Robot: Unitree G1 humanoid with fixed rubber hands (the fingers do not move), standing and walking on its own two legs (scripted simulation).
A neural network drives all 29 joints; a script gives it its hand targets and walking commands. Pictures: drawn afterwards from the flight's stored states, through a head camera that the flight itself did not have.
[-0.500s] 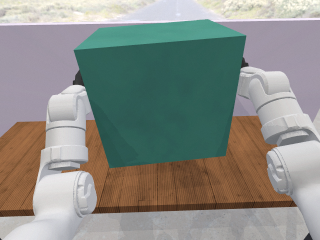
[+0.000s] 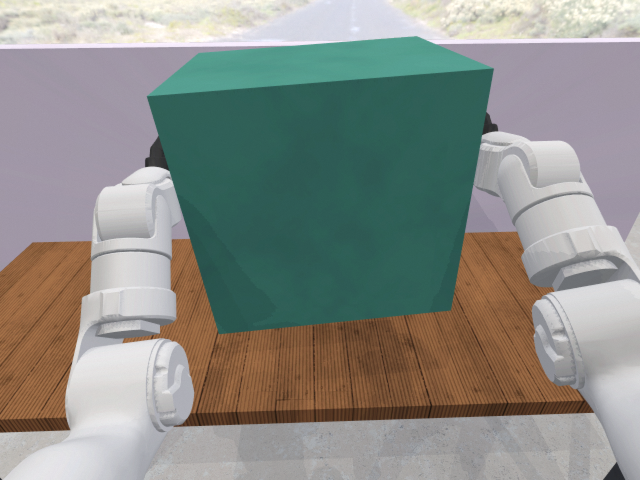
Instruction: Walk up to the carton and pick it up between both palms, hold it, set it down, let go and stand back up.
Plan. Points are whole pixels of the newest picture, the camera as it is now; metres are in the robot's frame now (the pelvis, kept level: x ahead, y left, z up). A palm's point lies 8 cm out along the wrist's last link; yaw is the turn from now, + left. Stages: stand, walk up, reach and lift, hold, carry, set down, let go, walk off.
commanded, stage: hold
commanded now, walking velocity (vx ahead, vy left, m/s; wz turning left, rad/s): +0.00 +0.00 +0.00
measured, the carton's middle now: (322, 178) +0.39 +0.01 +0.28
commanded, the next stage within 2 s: none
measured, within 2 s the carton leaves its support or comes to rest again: neither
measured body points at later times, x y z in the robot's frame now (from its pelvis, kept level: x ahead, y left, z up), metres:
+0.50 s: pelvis +0.00 +0.00 +0.00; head -0.10 +0.01 +0.44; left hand +0.38 +0.20 +0.29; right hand +0.38 -0.18 +0.31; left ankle +0.03 +0.13 -0.75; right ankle +0.01 -0.13 -0.75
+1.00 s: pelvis +0.00 +0.00 +0.00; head -0.09 +0.01 +0.44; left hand +0.38 +0.20 +0.28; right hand +0.38 -0.18 +0.31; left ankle +0.03 +0.13 -0.75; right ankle +0.01 -0.13 -0.75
